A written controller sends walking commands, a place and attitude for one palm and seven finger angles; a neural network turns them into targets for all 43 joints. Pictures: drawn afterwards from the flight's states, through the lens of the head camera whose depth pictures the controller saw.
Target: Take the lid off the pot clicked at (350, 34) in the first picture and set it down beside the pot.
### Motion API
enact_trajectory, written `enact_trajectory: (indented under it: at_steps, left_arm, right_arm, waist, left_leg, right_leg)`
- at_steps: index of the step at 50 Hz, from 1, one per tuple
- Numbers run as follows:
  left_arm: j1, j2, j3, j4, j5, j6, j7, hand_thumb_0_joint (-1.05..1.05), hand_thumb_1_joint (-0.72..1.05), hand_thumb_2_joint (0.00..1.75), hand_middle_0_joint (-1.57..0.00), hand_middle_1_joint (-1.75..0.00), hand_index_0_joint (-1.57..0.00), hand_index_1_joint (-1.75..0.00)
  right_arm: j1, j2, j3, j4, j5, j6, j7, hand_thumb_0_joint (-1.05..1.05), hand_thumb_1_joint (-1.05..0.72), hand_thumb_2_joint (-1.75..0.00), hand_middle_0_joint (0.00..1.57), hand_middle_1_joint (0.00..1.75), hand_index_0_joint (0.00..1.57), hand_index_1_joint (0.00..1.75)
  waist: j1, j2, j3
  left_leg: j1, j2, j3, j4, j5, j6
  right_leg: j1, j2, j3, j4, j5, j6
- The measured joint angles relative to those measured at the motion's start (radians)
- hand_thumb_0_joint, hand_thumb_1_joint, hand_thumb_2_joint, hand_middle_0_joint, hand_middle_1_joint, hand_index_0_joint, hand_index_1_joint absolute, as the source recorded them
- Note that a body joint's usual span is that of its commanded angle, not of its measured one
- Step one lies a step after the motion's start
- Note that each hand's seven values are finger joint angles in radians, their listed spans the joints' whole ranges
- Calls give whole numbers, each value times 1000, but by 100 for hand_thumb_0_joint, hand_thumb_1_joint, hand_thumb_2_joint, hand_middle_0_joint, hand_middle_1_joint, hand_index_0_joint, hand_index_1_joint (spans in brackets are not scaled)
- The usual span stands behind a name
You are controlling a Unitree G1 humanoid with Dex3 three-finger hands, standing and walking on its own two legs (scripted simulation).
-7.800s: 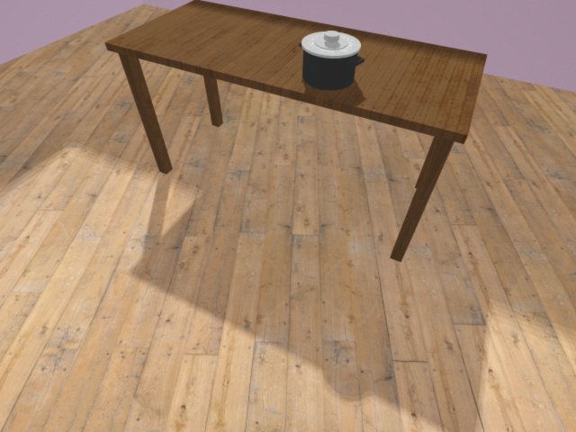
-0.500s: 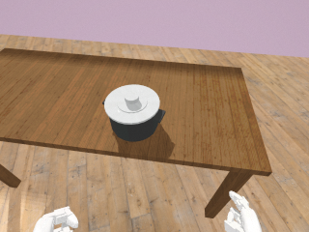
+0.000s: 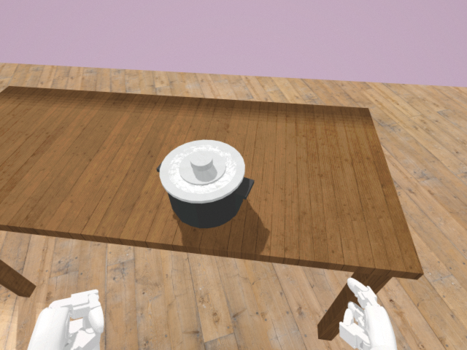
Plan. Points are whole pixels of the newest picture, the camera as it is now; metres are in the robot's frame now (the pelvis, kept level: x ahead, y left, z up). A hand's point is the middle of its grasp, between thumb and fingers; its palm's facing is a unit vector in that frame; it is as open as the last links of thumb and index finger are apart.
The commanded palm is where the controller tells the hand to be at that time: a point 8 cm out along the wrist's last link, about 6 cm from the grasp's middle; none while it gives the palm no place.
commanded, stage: raise the hand higher, near the body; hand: left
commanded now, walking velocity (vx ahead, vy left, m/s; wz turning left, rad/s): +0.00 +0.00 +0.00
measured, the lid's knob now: (201, 160) +0.48 +0.13 +0.05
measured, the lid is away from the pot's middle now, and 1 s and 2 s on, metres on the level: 0.00 0.00 0.00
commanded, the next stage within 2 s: reach forward and open the fingers in 0.34 s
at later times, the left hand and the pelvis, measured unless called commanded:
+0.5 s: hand (85, 282) +0.18 +0.23 +0.10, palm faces +0.24 -0.75 -0.62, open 3.1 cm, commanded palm +0.14 +0.27 +0.13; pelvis +0.01 -0.01 +0.00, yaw +0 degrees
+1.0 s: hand (63, 275) +0.18 +0.27 +0.09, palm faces -0.26 -0.07 -0.96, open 4.8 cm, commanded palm +0.18 +0.26 +0.15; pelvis -0.02 +0.00 +0.00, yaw +1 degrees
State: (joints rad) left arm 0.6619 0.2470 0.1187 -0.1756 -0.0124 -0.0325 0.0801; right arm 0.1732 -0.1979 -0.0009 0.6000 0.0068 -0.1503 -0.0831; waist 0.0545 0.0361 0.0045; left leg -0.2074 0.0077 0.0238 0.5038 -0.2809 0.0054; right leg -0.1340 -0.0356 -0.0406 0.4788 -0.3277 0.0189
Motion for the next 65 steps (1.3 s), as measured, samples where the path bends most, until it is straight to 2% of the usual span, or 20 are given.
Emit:
enact_trajectory:
  at_steps: [11,23,27,29,31,32,34,36,39,43,46,50,57,65]
  left_arm:
    - [-12,22,28,-121,-5,-3,-3,2,90,90,-129,-150,-129,-150]
    - [-59,54,87,-201,-18,-27,2,2,89,90,-129,-150,-130,-150]
    - [-88,158,48,-257,375,67,32,2,88,90,-128,-149,-129,-149]
    - [-90,217,31,-262,536,111,25,2,86,90,-127,-148,-127,-148]
    - [-95,273,15,-250,655,146,1,1,83,90,-125,-145,-125,-145]
    - [-100,298,8,-242,697,157,-17,1,81,91,-124,-143,-124,-143]
    - [-109,343,3,-221,746,160,-58,1,77,92,-122,-138,-122,-138]
    - [-120,374,5,-196,758,147,-110,1,72,94,-120,-132,-121,-131]
    - [-164,396,-3,-157,741,120,-200,1,64,98,-118,-121,-118,-121]
    - [-227,424,0,-140,731,41,-286,1,52,103,-114,-106,-114,-106]
    - [-265,434,20,-122,726,-9,-302,1,44,106,-111,-95,-111,-95]
    - [-336,417,15,-82,730,-22,-301,1,33,110,-106,-81,-106,-81]
    - [-453,409,-32,-34,765,-10,-300,0,14,115,-98,-56,-98,-56]
    - [-558,402,-74,5,780,19,-311,0,-8,123,-88,-28,-89,-28]
  right_arm:
    - [-11,10,24,-23,-8,20,14,2,-90,-90,20,30,21,30]
    - [11,4,25,4,-8,39,16,2,-90,-90,21,30,21,30]
    - [8,-26,25,-27,-18,123,39,2,-90,-90,20,30,21,30]
    - [-14,-41,22,-36,-16,180,55,2,-90,-90,20,30,21,30]
    - [-34,-58,18,-40,-10,224,65,2,-90,-90,20,30,21,30]
    - [-42,-66,16,-41,-6,239,67,2,-90,-90,20,30,21,30]
    - [-52,-79,11,-39,2,254,67,2,-90,-90,20,30,21,30]
    - [-59,-91,7,-36,12,257,63,2,-90,-90,20,30,21,30]
    - [-61,-103,-1,-37,20,253,51,2,-90,-90,20,30,20,30]
    - [-59,-108,-2,-39,17,239,34,2,-90,-90,20,30,20,29]
    - [-58,-102,-3,-43,19,238,36,2,-91,-90,20,30,20,29]
    - [-53,-94,-5,-45,22,240,47,2,-90,-90,20,30,20,29]
    - [-53,-80,7,-27,26,249,62,2,-90,-90,20,30,20,30]
    - [-58,-65,16,-28,28,255,83,2,-90,-90,20,30,20,30]
  waist:
    - [18,11,3]
    - [11,24,12]
    - [21,29,-16]
    - [22,39,-22]
    - [20,51,-24]
    - [19,59,-25]
    - [15,73,-30]
    - [9,85,-35]
    - [5,100,-34]
    - [7,103,-26]
    - [5,100,-17]
    - [5,95,-3]
    - [5,84,15]
    - [-1,78,22]
  left_leg:
    - [27,-3,-4,-25,4,0]
    - [47,9,-1,-39,8,-9]
    - [-20,15,5,-4,2,-12]
    - [-47,20,13,10,0,-14]
    - [-66,24,16,18,0,-14]
    - [-72,26,16,20,1,-14]
    - [-78,25,12,20,5,-14]
    - [-81,23,5,17,9,-12]
    - [-82,17,-10,12,18,-9]
    - [-80,13,-22,2,31,-6]
    - [-78,12,-27,-5,41,-6]
    - [-78,8,-27,-17,56,-1]
    - [-64,-6,-17,-41,78,14]
    - [-51,-22,-1,-66,98,31]
  right_leg:
    - [32,-2,-5,-32,6,1]
    - [48,10,-1,-46,13,-7]
    - [-29,14,5,5,0,-13]
    - [-62,18,14,24,-2,-17]
    - [-83,22,18,33,0,-19]
    - [-88,24,18,35,1,-19]
    - [-92,23,14,33,4,-18]
    - [-91,22,7,28,6,-16]
    - [-82,18,-8,16,13,-13]
    - [-70,15,-21,-4,27,-11]
    - [-63,15,-25,-20,40,-10]
    - [-59,11,-26,-38,59,-5]
    - [-47,-2,-18,-64,85,8]
    - [-40,-19,-3,-83,106,22]
